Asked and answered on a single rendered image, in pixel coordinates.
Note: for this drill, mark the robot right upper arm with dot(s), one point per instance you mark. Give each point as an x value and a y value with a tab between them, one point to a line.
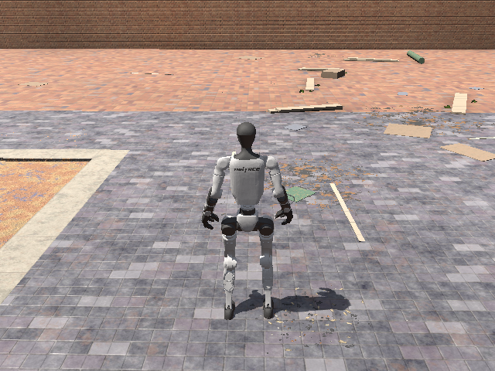
275	175

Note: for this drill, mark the right robot hand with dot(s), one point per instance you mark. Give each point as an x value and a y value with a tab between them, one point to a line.
281	214

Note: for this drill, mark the left robot hand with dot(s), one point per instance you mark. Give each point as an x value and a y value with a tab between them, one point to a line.
210	218

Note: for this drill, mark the left robot thigh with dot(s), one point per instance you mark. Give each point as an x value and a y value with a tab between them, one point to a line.
229	234

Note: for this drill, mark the robot left forearm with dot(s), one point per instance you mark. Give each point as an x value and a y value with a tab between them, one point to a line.
210	204

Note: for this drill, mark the robot right forearm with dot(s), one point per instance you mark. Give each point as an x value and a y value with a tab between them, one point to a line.
284	202

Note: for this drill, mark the robot left upper arm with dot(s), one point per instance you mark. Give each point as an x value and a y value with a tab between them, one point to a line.
218	176

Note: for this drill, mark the right robot thigh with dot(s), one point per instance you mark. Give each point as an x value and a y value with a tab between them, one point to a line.
266	232

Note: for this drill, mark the robot thigh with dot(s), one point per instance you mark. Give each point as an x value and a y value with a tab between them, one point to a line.
266	232
229	234

